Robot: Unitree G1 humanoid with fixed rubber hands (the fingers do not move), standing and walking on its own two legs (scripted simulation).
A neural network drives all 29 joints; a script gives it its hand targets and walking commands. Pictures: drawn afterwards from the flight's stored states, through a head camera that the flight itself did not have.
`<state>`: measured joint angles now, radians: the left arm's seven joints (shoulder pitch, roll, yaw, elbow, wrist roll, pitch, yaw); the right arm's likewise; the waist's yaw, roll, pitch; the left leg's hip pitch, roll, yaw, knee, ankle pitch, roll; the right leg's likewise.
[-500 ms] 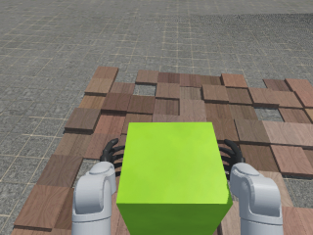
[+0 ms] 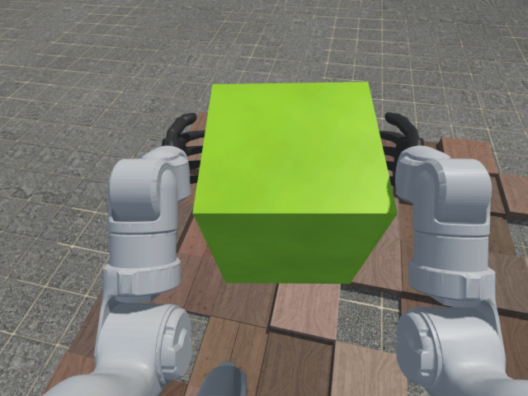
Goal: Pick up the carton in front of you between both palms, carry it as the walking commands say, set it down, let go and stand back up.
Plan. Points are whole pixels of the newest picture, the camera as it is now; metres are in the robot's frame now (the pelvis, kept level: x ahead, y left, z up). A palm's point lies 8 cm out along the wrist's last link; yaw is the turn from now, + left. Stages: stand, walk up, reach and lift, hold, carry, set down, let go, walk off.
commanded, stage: carry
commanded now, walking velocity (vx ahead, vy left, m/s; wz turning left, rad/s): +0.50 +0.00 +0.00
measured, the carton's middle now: (288, 194) +0.39 +0.01 +0.09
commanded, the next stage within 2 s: none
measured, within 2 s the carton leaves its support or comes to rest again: neither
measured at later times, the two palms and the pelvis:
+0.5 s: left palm (216, 72) +0.74 +0.17 +0.09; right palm (353, 77) +0.71 -0.12 +0.09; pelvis +0.35 +0.06 +0.00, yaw -2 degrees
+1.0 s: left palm (207, 21) +0.94 +0.22 +0.11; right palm (322, 14) +0.97 -0.07 +0.11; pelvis +0.70 +0.05 +0.02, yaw +3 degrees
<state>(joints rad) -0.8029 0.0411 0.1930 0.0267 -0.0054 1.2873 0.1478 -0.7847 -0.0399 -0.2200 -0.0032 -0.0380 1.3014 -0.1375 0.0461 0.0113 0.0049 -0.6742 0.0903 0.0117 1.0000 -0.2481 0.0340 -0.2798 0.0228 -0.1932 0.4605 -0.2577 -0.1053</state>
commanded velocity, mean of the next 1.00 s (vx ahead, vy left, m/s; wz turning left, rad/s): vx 0.50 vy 0.00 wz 0.00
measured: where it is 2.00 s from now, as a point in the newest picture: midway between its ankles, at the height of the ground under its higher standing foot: (277, 166)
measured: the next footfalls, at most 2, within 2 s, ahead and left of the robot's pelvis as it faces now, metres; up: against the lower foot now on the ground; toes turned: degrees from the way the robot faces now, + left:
left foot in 0.22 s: +0.37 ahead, +0.11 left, -0.01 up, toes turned +2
right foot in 0.66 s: +0.67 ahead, -0.06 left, +0.02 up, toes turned -1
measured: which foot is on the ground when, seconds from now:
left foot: up 0.00-0.20, down 0.22-0.66, up 0.68-1.00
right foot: down 0.00-0.22, up 0.24-0.64, down 0.66-1.00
